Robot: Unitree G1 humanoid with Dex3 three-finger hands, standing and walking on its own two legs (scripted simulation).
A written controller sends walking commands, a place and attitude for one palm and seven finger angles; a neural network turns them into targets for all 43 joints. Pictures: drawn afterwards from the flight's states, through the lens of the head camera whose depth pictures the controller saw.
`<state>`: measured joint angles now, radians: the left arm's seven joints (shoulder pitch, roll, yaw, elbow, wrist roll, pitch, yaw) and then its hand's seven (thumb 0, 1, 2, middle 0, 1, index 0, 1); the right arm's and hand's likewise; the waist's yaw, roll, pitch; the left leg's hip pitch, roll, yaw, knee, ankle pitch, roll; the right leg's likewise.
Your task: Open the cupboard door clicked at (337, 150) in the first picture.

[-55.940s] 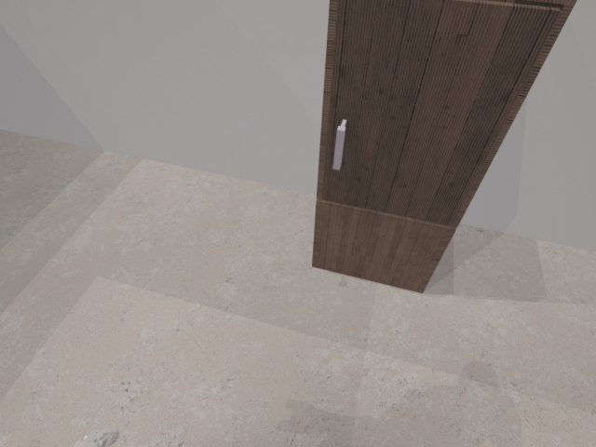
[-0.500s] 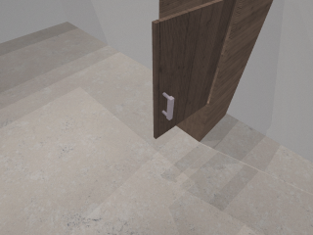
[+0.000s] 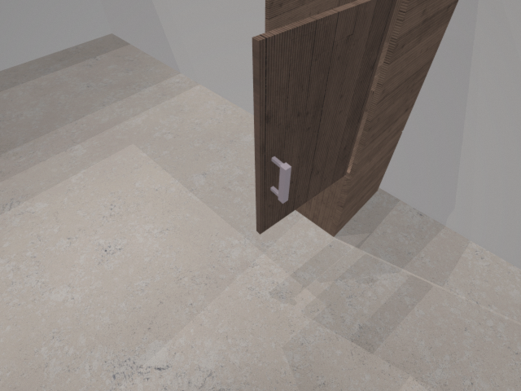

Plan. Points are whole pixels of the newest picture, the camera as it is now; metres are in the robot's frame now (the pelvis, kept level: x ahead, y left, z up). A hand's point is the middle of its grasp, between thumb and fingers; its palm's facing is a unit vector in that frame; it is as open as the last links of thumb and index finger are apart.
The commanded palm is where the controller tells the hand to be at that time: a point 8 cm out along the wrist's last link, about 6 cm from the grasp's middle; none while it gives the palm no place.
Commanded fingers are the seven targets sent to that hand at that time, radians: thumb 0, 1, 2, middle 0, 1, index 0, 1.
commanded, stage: look to check the result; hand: left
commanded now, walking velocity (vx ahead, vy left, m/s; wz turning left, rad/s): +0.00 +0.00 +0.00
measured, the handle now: (279, 179) +0.62 -0.01 -0.11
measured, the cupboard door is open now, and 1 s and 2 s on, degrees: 83 83 83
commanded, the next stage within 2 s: stand and wait in 0.08 s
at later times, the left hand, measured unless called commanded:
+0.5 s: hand out of the picture +0.02 +0.18 -0.17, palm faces +0.03 -0.98 -0.22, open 7.3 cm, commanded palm none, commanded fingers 0.00 0.90 0.90 -0.20 -0.30 -0.20 -0.30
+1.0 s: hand out of the picture +0.03 +0.19 -0.17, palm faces +0.02 -0.97 -0.24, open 7.3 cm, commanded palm none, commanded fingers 0.00 0.90 0.90 -0.20 -0.30 -0.20 -0.30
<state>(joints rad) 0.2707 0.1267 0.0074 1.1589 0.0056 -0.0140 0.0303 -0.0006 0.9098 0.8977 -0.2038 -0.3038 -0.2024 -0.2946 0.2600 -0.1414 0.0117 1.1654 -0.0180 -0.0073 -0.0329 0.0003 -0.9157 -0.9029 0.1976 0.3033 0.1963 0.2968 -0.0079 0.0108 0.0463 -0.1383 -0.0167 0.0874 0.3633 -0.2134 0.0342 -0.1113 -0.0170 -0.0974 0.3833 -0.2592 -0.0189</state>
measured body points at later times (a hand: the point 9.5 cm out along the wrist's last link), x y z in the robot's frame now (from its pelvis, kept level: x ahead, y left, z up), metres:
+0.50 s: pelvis +0.01 -0.01 +0.00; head +0.03 -0.01 +0.45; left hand +0.02 +0.23 -0.16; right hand +0.02 -0.24 -0.16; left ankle -0.01 +0.09 -0.74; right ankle -0.03 -0.10 -0.75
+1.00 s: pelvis +0.01 -0.01 +0.00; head +0.04 -0.02 +0.45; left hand +0.03 +0.24 -0.15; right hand +0.04 -0.25 -0.16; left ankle -0.01 +0.09 -0.74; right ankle -0.03 -0.10 -0.75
